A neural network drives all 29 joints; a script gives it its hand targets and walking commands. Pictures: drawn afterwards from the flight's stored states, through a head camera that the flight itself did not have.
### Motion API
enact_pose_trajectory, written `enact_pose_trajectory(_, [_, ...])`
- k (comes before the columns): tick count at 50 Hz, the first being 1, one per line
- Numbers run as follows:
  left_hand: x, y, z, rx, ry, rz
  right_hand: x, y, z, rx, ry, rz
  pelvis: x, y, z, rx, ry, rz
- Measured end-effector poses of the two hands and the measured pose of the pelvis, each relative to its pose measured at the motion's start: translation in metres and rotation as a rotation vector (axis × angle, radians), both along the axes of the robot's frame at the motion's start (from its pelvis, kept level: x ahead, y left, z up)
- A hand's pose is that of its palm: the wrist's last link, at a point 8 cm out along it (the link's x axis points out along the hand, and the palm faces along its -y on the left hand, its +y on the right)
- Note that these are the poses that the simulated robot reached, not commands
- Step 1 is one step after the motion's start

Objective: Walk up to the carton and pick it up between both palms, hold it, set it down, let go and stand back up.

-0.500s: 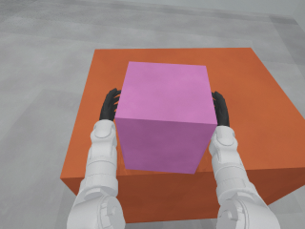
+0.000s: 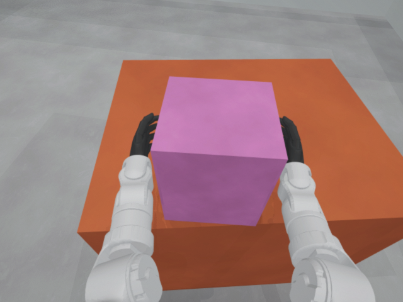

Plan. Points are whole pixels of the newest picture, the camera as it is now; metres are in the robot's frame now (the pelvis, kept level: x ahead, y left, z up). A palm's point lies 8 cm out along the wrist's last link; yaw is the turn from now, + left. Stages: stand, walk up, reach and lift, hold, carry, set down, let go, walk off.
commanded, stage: set down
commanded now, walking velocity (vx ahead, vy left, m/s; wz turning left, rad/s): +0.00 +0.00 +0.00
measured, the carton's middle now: (214, 155) +0.41 +0.04 +0.05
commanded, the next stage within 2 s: none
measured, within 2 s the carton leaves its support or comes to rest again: neither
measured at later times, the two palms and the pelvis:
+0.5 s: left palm (128, 159) +0.39 +0.23 +0.03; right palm (287, 151) +0.44 -0.12 +0.05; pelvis +0.00 +0.00 -0.01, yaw +1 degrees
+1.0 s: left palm (106, 124) +0.39 +0.25 +0.14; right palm (312, 122) +0.44 -0.14 +0.14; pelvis -0.01 -0.01 -0.01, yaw +2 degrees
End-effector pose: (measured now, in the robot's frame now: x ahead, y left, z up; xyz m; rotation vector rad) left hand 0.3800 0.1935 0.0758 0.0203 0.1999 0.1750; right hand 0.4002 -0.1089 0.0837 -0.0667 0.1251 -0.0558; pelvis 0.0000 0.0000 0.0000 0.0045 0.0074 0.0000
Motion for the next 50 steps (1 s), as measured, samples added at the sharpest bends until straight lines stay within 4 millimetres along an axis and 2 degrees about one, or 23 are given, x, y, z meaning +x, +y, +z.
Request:
enact_pose_trajectory(2, [0.002, 0.0, -0.004, 0.012, 0.017, -0.005, 0.003, -0.002, -0.002, -0.015, 0.018, 0.017, -0.001, 0.0, 0.0, -0.001, 0.007, -0.004])
enact_pose_trajectory(6, [0.006, 0.004, -0.022, 0.006, 0.072, 0.001, 0.011, -0.003, -0.018, -0.012, 0.115, 0.045, -0.003, 0.002, -0.003, -0.01, 0.07, -0.012])
enact_pose_trajectory(12, [0.015, 0.02, -0.043, -0.001, 0.092, 0.039, 0.026, 0.0, -0.038, 0.041, 0.178, 0.026, 0.0, 0.004, -0.011, -0.03, 0.198, -0.011])
enact_pose_trajectory(19, [0.017, 0.034, -0.042, 0.012, 0.052, 0.025, 0.04, 0.0, -0.04, 0.064, 0.123, 0.038, 0.005, 0.004, -0.013, -0.05, 0.236, 0.009])
enact_pose_trajectory(26, [0.006, 0.039, -0.042, 0.013, 0.069, 0.0, 0.044, -0.01, -0.034, 0.059, 0.108, 0.061, 0.005, 0.0, -0.011, -0.054, 0.234, 0.033])
enact_pose_trajectory(34, [0.004, 0.042, -0.019, -0.002, 0.053, -0.007, 0.042, -0.019, -0.009, 0.057, 0.089, 0.071, 0.0, -0.008, -0.011, -0.048, 0.223, 0.051])
enact_pose_trajectory(44, [0.009, 0.053, 0.038, -0.015, 0.036, 0.017, 0.04, -0.025, 0.038, 0.061, 0.097, 0.076, -0.009, -0.014, -0.009, -0.037, 0.164, 0.043])
enact_pose_trajectory(50, [0.011, 0.061, 0.061, -0.029, 0.046, 0.043, 0.04, -0.027, 0.061, 0.073, 0.11, 0.068, -0.013, -0.014, -0.009, -0.033, 0.142, 0.043])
